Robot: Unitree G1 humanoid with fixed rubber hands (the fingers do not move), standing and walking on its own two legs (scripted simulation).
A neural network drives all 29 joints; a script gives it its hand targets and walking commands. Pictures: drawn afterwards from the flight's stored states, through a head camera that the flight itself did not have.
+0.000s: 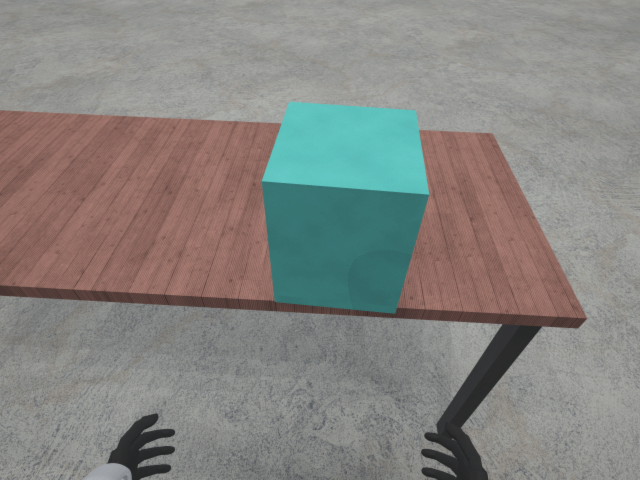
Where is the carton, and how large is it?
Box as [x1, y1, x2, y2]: [262, 102, 428, 313]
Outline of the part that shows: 289,102 262,179 274,299 275,301 394,313 428,196 415,110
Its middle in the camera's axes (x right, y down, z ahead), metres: +0.04 -0.04 +0.62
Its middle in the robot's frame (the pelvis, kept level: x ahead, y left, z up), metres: +0.50 +0.02 +0.07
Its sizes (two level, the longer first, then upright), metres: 0.210 0.200 0.250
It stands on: a table, 0.71 m high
